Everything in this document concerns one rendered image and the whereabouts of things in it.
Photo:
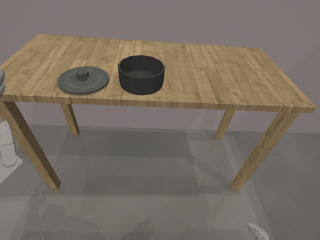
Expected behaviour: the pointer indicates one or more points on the robot left hand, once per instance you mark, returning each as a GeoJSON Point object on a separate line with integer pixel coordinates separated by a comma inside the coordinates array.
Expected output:
{"type": "Point", "coordinates": [9, 161]}

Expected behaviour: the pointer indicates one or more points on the lid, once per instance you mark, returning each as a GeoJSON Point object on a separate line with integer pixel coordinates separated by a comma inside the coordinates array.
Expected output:
{"type": "Point", "coordinates": [70, 83]}

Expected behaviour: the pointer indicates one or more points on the knob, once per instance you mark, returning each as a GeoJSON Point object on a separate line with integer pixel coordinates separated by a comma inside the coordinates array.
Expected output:
{"type": "Point", "coordinates": [82, 73]}

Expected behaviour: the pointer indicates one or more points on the pot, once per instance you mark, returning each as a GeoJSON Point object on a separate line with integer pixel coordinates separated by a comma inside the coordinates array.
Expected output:
{"type": "Point", "coordinates": [141, 74]}

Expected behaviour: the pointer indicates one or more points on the robot right hand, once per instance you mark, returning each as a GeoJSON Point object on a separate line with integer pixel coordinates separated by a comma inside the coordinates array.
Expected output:
{"type": "Point", "coordinates": [259, 234]}

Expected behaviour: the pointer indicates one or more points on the table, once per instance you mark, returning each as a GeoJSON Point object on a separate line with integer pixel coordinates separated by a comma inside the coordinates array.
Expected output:
{"type": "Point", "coordinates": [196, 76]}

